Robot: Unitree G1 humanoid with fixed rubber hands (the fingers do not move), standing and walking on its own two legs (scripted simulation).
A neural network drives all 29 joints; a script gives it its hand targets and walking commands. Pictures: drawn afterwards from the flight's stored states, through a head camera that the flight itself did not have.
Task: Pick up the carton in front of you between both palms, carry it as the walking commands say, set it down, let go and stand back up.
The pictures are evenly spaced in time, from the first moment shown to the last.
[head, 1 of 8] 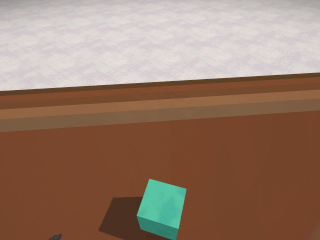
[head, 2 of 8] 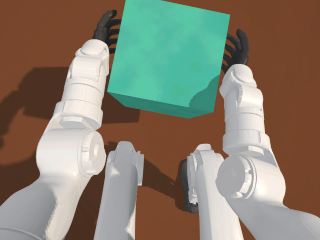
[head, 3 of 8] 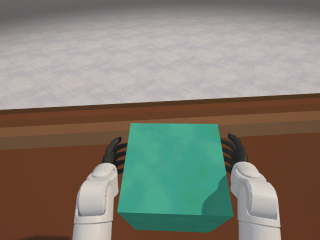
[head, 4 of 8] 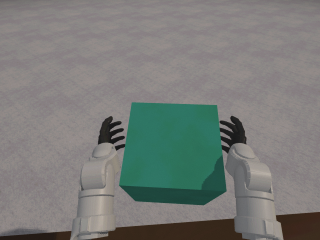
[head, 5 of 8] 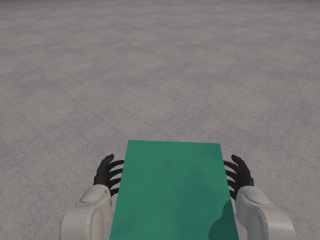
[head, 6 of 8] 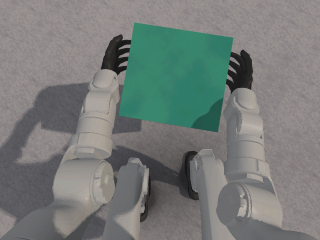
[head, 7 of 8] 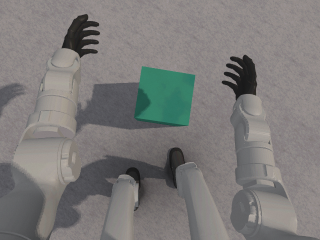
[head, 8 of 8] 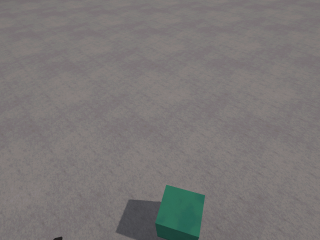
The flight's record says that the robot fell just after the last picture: no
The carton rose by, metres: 0.68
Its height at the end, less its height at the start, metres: -0.72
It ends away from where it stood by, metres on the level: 4.03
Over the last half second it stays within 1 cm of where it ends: yes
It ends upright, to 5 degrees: yes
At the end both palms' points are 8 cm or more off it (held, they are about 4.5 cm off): yes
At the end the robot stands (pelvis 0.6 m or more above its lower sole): yes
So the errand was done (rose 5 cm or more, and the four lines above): yes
